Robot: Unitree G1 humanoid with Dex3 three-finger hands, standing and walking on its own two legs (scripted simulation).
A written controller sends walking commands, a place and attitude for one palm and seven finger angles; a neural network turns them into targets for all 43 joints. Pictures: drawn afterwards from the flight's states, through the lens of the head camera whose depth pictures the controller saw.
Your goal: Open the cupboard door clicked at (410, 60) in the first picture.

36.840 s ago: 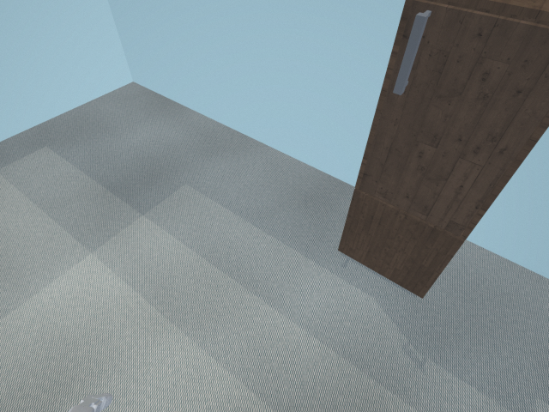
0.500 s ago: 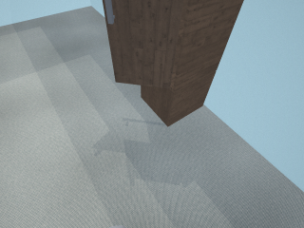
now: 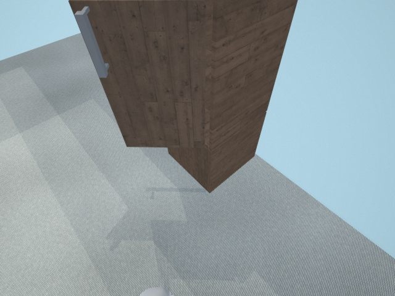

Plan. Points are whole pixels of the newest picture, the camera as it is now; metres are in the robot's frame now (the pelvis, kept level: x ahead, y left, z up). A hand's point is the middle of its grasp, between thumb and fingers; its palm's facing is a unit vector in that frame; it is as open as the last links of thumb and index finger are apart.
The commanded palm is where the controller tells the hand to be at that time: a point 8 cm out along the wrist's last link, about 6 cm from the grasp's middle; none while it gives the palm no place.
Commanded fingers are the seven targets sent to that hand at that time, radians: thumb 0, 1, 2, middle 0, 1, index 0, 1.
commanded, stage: take the last steps up to it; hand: left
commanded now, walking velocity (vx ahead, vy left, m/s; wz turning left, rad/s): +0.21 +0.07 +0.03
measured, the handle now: (95, 44) +0.71 +0.32 +0.14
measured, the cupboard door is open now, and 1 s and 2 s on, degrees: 46 46 46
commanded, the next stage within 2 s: come to a stop and stand still in 0.14 s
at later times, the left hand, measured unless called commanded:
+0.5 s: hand (100, 285) +0.17 +0.25 -0.19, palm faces +0.03 -0.99 -0.16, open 7.3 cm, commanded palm none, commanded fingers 0.00 0.90 0.90 -0.20 -0.30 -0.20 -0.30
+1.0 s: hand (128, 268) +0.20 +0.18 -0.16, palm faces +0.00 -0.96 -0.27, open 7.3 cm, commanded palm none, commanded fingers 0.00 0.90 0.90 -0.20 -0.30 -0.20 -0.30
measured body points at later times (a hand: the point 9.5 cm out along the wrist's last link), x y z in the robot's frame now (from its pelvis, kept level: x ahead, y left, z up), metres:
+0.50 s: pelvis +0.14 +0.08 +0.00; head +0.18 +0.10 +0.44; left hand +0.17 +0.31 -0.17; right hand +0.21 -0.16 -0.14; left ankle +0.17 +0.15 -0.74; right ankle +0.11 -0.07 -0.67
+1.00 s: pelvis +0.13 +0.00 +0.00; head +0.16 -0.03 +0.45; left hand +0.20 +0.23 -0.14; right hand +0.14 -0.25 -0.17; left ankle +0.10 +0.14 -0.67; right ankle +0.10 -0.11 -0.74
